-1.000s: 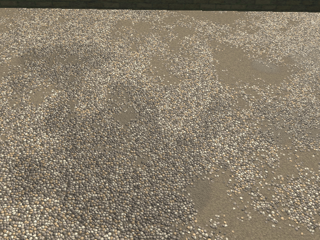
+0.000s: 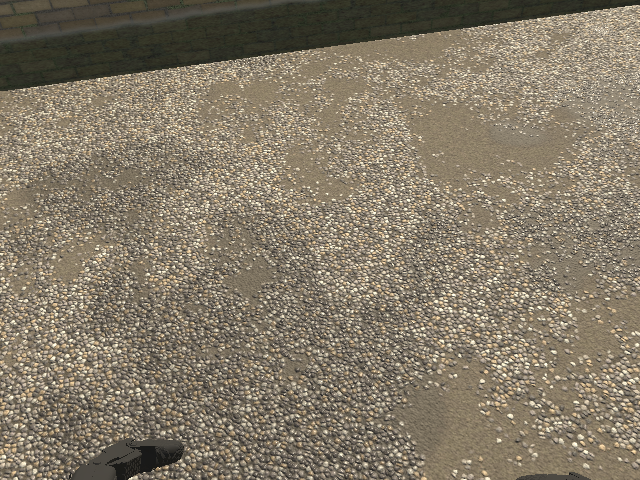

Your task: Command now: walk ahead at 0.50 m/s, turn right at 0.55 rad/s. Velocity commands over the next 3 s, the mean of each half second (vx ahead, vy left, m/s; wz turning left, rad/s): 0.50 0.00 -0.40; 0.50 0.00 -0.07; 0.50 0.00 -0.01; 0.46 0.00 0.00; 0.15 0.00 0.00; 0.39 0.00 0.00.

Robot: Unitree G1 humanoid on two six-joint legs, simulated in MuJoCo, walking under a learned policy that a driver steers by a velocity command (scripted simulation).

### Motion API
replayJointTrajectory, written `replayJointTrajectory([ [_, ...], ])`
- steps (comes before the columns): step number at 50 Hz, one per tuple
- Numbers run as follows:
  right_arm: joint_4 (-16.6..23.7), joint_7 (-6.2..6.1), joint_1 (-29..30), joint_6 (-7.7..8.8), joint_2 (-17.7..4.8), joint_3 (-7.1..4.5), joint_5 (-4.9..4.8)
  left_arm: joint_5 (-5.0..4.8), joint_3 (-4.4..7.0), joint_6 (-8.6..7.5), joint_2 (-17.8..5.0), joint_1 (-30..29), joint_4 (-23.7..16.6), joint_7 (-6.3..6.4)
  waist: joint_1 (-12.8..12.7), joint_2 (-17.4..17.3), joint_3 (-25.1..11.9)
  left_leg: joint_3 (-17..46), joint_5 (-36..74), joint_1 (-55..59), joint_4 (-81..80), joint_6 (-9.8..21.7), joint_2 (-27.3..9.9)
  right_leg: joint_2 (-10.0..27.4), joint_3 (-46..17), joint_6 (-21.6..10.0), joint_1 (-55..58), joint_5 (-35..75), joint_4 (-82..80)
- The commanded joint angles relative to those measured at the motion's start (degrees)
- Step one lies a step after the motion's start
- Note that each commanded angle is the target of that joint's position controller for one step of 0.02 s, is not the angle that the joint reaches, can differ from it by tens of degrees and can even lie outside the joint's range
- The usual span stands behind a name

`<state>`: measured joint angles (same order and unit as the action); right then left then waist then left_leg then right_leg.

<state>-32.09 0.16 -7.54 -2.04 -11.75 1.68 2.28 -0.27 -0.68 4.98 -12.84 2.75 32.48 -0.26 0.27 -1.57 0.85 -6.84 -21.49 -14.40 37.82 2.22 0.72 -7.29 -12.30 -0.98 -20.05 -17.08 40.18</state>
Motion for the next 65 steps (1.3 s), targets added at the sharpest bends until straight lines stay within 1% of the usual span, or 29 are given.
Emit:
replayJointTrajectory([
  [1, 5.06, -0.61, 3.1, 1.98, -3.97, -1.55, -0.05, -0.79, 1.83, 0.03, -5.88, -5.75, -5.65, 0.62, -0.63, 4.54, -6.4, 3.25, 8.81, 11.68, -1.46, -2.41, -2.71, 5.23, -7.1, -5.42, -8.81, 11.41, -8.03],
  [3, 4.65, -1.01, 1.69, 2.18, -4.99, -2.05, 0.03, -0.87, 1.75, 0.06, -5.0, -5.88, -5.93, 0.89, -0.4, 0.68, -7.55, 4.93, 14.16, 14.48, -2.82, -1.1, -6.92, 3.56, -3.34, -4.47, -11.14, 11.89, -3.47],
  [5, 4.42, -1.22, 1.97, 1.94, -6.13, -2.51, -0.09, -0.6, 1.81, 0.03, -4.51, -5.62, -5.9, 0.96, -1.06, -2.29, -7.11, 5.72, 19.38, 14.26, -4.04, 0.77, -11.37, 2.56, 0.9, -3.56, -12.48, 8.53, -0.15],
  [6, 4.41, -1.3, 2.38, 1.74, -6.32, -2.64, -0.18, -0.5, 1.83, 0.05, -4.37, -5.44, -5.77, 0.89, -1.41, -2.74, -6.69, 5.29, 20.22, 13.52, -4.08, 1.31, -12.42, 2.64, 1.95, -3.46, -12.55, 7.71, 0.51],
  [7, 4.61, -1.42, 1.53, 1.39, -5.98, -2.7, 0.01, -0.24, 1.85, -0.19, -4.7, -5.38, -5.4, 0.77, -0.52, -1.79, -6.55, 5.21, 17.88, 11.69, -4.5, 2.02, -12.92, 2.79, 2.9, -3.65, -10.87, 7.16, 0.5],
  [8, 4.5, -1.45, 1.94, 1.03, -6.19, -2.75, -0.02, -0.17, 1.85, -0.21, -4.41, -5.23, -5.36, 0.6, -1.08, -1.68, -5.76, 4.11, 14.42, 9.41, -4.29, 1.68, -12.38, 2.9, 3.33, -4.02, -9.56, 8.21, 0.23],
  [9, 4.7, -1.35, 3.07, 0.67, -6.24, -2.86, 0.02, -0.76, 1.92, -0.29, -4.5, -3.91, -5.12, 0.51, -2.28, -0.45, -5.69, 1.78, 10.34, 8.95, -3.06, 0.87, -10.73, 3.01, 2.23, -4.59, -9.77, 11.76, -0.28],
  [10, 5.12, -1.24, 3.39, 0.42, -5.36, -2.77, -0.06, -0.81, 1.75, -0.37, -4.57, -3.5, -4.72, 0.47, -1.99, 1.74, -5.66, 0.26, 6.01, 7.57, -1.38, -0.08, -8.46, 3.26, 0.65, -5.3, -8.44, 14.8, -2.0],
  [11, 5.47, -1.05, 4.4, 0.13, -4.61, -2.52, -0.09, -1.07, 1.68, -0.45, -4.85, -2.61, -4.56, 0.5, -2.84, 3.87, -5.58, -1.67, 1.8, 6.49, 0.67, -1.11, -5.66, 4.01, -2.59, -6.09, -8.31, 16.5, -4.62],
  [12, 5.83, -0.81, 5.0, -0.05, -3.69, -2.32, -0.26, -1.01, 1.6, -0.41, -5.49, -1.93, -4.42, 0.52, -3.13, 6.25, -5.72, -2.51, -1.87, 6.16, 3.17, -1.95, -2.63, 5.16, -7.4, -6.89, -8.72, 16.0, -8.05],
  [13, 5.96, -0.63, 5.12, -0.14, -3.11, -2.19, -0.38, -0.97, 1.48, -0.27, -6.02, -1.74, -4.37, 0.52, -3.03, 7.92, -5.12, -2.3, -4.4, 6.02, 4.47, -2.43, -0.09, 5.76, -11.94, -7.45, -9.66, 14.39, -11.12],
  [15, 5.48, -0.5, 3.05, 0.08, -2.11, -1.91, -0.46, -0.74, 1.1, 0.3, -6.0, -4.23, -4.79, 0.77, -1.24, 9.3, -4.1, -1.09, -4.03, 6.75, 3.35, -2.52, 1.2, 6.0, -14.49, -7.64, -10.88, 9.8, -14.2],
  [17, 4.59, -0.58, 1.53, 0.78, -2.07, -1.96, 0.09, -0.56, 0.48, 0.47, -4.27, -5.15, -4.79, 1.09, -0.4, 6.54, -5.35, 0.12, -0.16, 11.36, 0.67, -1.79, -0.55, 5.38, -12.38, -6.21, -12.12, 7.77, -14.76],
  [18, 4.0, -0.52, 0.23, 1.12, -2.39, -2.18, -0.13, -0.43, 0.62, 0.22, -4.95, -3.74, -3.79, 1.25, 0.52, 6.05, -5.9, 1.35, -0.35, 14.33, -0.85, -0.58, -1.49, 5.11, -11.82, -5.39, -13.62, 6.0, -14.5],
  [20, 3.6, -0.43, 0.6, 1.27, -2.77, -2.28, -0.12, -0.41, 0.35, -0.35, -4.0, -3.52, -3.63, 1.05, 0.27, 2.18, -6.6, 2.94, 1.88, 16.69, -3.21, 0.45, -4.58, 3.79, -7.51, -4.03, -13.82, 5.66, -12.28],
  [22, 3.49, -0.53, 1.17, 1.04, -3.25, -2.23, -0.35, -0.2, 0.22, -0.74, -3.31, -3.89, -3.62, 0.75, 0.02, -1.05, -5.81, 4.69, 2.82, 14.48, -6.44, 1.31, -7.78, 2.38, -3.07, -3.29, -12.31, 5.51, -8.73],
  [24, 3.41, -0.72, 2.06, 0.8, -4.01, -2.28, -0.61, 0.25, 0.2, -0.91, -3.16, -3.3, -3.48, 0.44, -0.85, -2.45, -4.42, 5.19, 1.32, 10.63, -8.89, 1.93, -9.6, 1.9, -0.14, -2.76, -10.08, 5.79, -6.79],
  [27, 3.61, -0.8, 3.13, 0.61, -3.62, -2.05, -0.76, 0.4, 0.06, -1.0, -3.11, -1.33, -2.52, 0.25, -1.82, -0.46, -3.05, 2.92, -2.59, 6.67, -8.61, 1.42, -7.92, 2.19, -0.16, -2.99, -6.99, 7.01, -7.39],
  [31, 3.41, -0.56, 1.58, 0.49, -2.53, -1.87, -0.7, -0.14, -0.06, -1.09, -3.92, -0.73, -2.15, 0.57, -0.95, 4.94, -2.84, 0.57, -3.12, 9.04, -4.01, 0.38, -3.73, 4.34, -6.8, -4.44, -9.6, 4.28, -12.88],
  [33, 3.09, -0.53, 0.69, 0.59, -2.35, -1.91, -0.61, -0.27, -0.11, -1.07, -3.99, -1.12, -2.25, 0.73, -0.36, 5.72, -2.87, 0.72, -2.34, 11.12, -3.47, 0.37, -3.05, 4.7, -8.4, -4.57, -11.22, 3.72, -14.47],
  [37, 2.61, -0.57, -0.17, 0.78, -2.55, -1.94, -0.51, -0.11, -0.21, -1.17, -3.33, -2.0, -2.44, 0.88, 0.24, 3.03, -3.72, 2.6, -0.03, 12.87, -5.59, 1.14, -5.27, 3.49, -5.13, -3.65, -11.29, 5.9, -11.93],
  [40, 2.57, -0.71, 0.1, 0.61, -3.36, -2.01, -0.66, 0.3, -0.21, -1.4, -2.96, -1.95, -2.49, 0.84, -0.16, 0.04, -3.86, 4.16, 1.51, 10.92, -8.07, 1.94, -7.99, 2.46, -0.99, -2.89, -9.31, 8.3, -8.01],
  [42, 2.68, -0.79, 0.65, 0.44, -3.77, -2.01, -0.79, 0.58, -0.16, -1.42, -3.02, -1.46, -2.3, 0.82, -0.69, -0.57, -3.37, 4.15, 1.72, 8.81, -8.94, 2.22, -8.71, 2.21, 0.66, -2.55, -7.69, 9.19, -6.63],
  [45, 2.91, -0.77, 1.02, 0.24, -3.57, -1.84, -0.79, 0.59, -0.16, -1.39, -3.15, -0.55, -1.8, 0.91, -1.06, 0.27, -3.1, 2.88, 1.11, 7.01, -8.22, 1.94, -7.78, 2.41, 0.82, -2.75, -5.96, 10.87, -6.27],
  [51, 3.04, -0.54, 0.12, 0.08, -2.88, -1.61, -0.62, 0.18, -0.28, -1.47, -3.53, -0.5, -1.57, 1.25, -0.45, 2.8, -3.44, 1.69, 0.7, 8.31, -5.2, 1.33, -5.65, 3.61, -2.13, -3.76, -7.41, 11.78, -8.01],
  [52, 3.03, -0.52, 0.0, 0.09, -2.83, -1.6, -0.61, 0.15, -0.29, -1.48, -3.54, -0.61, -1.6, 1.29, -0.35, 2.81, -3.52, 1.77, 0.92, 8.63, -5.05, 1.33, -5.61, 3.67, -2.3, -3.78, -7.73, 11.71, -8.12],
  [53, 3.23, -0.57, 0.88, 0.07, -2.59, -1.44, -0.22, 0.04, -0.78, -1.4, -1.88, -1.97, -2.25, 1.14, -1.03, 1.87, -3.87, 1.4, 2.88, 8.44, -5.04, 0.62, -5.81, 3.45, -1.73, -3.76, -6.76, 12.87, -8.32],
  [56, 3.51, -0.52, 0.78, -0.04, -2.39, -1.37, -0.24, 0.12, -0.7, -1.32, -2.4, -1.87, -1.88, 1.14, -0.82, 1.93, -4.33, 1.32, 2.71, 8.52, -5.18, 0.26, -5.71, 3.3, -1.67, -3.78, -6.08, 12.6, -8.24],
  [65, 4.1, -0.44, 1.01, -0.15, -2.18, -1.12, -0.53, 0.36, -0.87, -1.29, -1.77, -2.6, -1.72, 1.18, -0.91, 1.05, -3.45, 1.73, 1.33, 7.12, -6.92, 0.5, -6.57, 3.15, -0.28, -3.1, -5.46, 11.03, -7.71],
])
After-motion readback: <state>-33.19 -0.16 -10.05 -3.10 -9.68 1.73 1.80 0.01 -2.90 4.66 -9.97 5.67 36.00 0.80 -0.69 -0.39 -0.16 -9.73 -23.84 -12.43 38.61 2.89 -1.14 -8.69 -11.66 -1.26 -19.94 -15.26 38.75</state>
